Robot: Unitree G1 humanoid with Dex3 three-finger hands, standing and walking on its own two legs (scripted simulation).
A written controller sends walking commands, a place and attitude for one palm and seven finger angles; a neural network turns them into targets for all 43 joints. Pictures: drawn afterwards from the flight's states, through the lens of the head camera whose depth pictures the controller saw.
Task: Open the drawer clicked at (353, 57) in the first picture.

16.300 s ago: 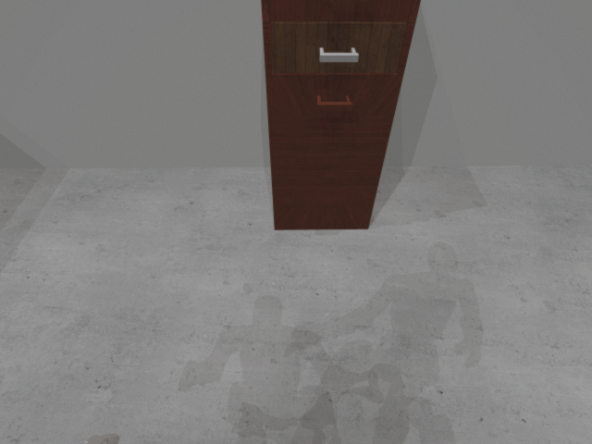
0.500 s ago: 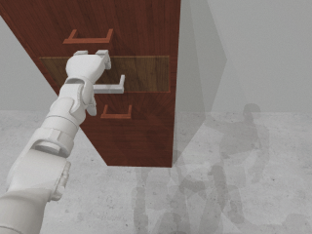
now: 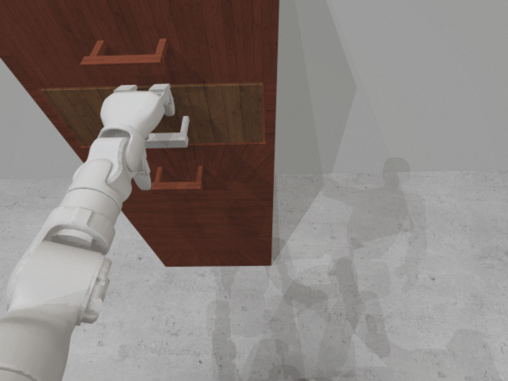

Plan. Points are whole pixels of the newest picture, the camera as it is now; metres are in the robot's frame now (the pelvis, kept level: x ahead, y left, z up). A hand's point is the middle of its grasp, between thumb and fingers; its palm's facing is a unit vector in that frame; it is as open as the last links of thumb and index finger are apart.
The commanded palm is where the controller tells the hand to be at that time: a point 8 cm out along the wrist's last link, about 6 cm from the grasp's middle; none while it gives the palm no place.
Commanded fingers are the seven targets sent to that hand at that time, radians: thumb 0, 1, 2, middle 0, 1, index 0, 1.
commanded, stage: lower the fingers behind the handle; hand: left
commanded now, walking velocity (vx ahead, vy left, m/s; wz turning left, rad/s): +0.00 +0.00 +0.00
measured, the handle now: (158, 131) +0.54 +0.16 +0.05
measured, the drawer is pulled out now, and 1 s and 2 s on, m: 0.00 0.00 0.00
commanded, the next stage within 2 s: close the thumb around the handle in 1.36 s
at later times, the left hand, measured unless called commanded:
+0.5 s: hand (149, 149) +0.49 +0.17 +0.06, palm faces -0.04 -0.02 -1.00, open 13.9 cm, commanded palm +0.47 +0.19 +0.11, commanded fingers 0.00 -0.50 0.30 -0.30 -1.20 -0.30 -1.20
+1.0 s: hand (157, 163) +0.48 +0.17 +0.03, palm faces -0.04 -0.02 -1.00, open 13.9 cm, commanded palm +0.46 +0.18 +0.08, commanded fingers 0.00 -0.50 0.30 -0.30 -1.20 -0.30 -1.20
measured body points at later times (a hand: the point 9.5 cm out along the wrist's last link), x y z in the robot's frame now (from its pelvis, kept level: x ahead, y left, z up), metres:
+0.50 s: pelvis +0.00 +0.00 +0.00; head +0.08 -0.02 +0.44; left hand +0.49 +0.17 +0.12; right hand +0.04 -0.27 -0.14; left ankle -0.05 +0.11 -0.73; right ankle +0.01 -0.12 -0.73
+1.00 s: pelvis -0.01 +0.01 -0.01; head +0.09 -0.01 +0.43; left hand +0.48 +0.17 +0.08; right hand +0.01 -0.27 -0.15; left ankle -0.05 +0.11 -0.73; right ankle +0.01 -0.12 -0.73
